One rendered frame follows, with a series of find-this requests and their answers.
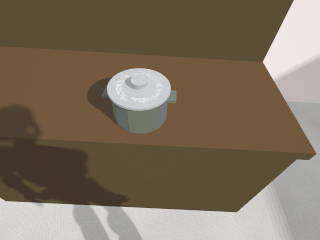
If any pot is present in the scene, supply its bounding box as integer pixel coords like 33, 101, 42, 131
102, 85, 177, 134

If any lid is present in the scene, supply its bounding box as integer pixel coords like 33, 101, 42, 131
107, 68, 171, 111

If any knob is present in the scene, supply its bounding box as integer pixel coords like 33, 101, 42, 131
130, 75, 148, 89

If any table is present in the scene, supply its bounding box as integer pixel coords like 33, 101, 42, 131
0, 0, 317, 213

